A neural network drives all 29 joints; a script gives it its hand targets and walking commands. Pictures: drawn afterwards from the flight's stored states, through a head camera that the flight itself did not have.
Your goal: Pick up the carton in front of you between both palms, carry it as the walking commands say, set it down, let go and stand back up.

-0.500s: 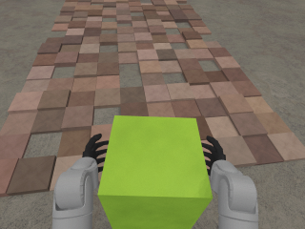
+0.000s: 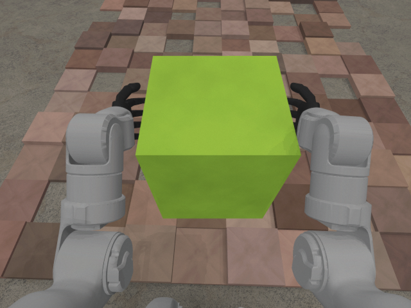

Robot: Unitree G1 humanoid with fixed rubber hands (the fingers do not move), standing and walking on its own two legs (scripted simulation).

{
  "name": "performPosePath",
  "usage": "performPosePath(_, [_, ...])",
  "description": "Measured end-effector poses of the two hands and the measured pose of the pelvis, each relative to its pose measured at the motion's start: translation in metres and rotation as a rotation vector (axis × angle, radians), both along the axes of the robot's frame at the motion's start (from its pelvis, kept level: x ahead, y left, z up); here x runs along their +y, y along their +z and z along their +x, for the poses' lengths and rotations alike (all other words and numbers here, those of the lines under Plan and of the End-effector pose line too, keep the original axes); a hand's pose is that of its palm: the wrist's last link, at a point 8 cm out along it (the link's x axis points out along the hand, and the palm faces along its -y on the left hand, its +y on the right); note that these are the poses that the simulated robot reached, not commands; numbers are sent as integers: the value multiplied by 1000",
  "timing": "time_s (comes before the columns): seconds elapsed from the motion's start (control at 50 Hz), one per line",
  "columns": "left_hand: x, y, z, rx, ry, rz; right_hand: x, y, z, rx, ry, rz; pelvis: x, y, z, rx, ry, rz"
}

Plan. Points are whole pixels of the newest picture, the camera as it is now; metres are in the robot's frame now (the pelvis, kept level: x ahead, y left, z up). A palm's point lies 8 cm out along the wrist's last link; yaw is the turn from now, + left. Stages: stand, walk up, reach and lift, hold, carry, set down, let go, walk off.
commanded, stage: carry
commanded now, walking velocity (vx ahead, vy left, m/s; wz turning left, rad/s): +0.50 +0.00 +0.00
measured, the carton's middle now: (213, 145) +0.41 +0.01 +0.08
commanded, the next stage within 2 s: none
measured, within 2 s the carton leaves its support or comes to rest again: neither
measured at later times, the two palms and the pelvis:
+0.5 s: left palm (176, 10) +0.76 +0.13 +0.16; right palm (298, 25) +0.72 -0.17 +0.16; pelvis +0.35 +0.04 +0.03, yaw -3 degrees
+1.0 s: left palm out of the picture +0.94 +0.17 +0.19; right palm out of the picture +0.95 -0.13 +0.20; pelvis +0.56 +0.00 +0.04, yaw +0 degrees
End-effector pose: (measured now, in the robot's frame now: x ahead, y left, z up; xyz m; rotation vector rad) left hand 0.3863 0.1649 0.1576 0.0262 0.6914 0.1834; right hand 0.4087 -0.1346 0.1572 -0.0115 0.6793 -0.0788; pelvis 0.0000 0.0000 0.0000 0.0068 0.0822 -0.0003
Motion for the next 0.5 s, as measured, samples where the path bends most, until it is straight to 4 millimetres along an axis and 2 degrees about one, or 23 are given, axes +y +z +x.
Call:
performPosePath(0.14, [-1, 12, 103, 1, 50, -57, -1, 12, 104, 8, -43, 55, -2, 13, 92, 34, -4, 19])
performPosePath(0.24, [-1, 8, 179, -26, 39, -72, -1, 9, 173, -18, -78, 69, 8, 10, 174, 36, -20, 20])
performPosePath(0.32, [-2, -3, 252, -45, -22, -93, -2, 1, 229, -40, -111, 35, 21, -1, 245, 5, -32, 14])
performPosePath(0.4, [-16, -13, 313, 4, -95, -106, -14, -10, 268, 4, -158, -4, 29, 10, 295, 2, -34, 15])
performPosePath(0.44, [-24, -11, 339, 18, -118, -107, -22, -10, 284, 16, -191, 9, 34, 19, 318, 7, -40, -4])
performPosePath(0.5, [-36, 2, 378, -7, -143, -115, -33, 0, 313, -11, -237, 30, 37, 31, 352, 16, -49, -23])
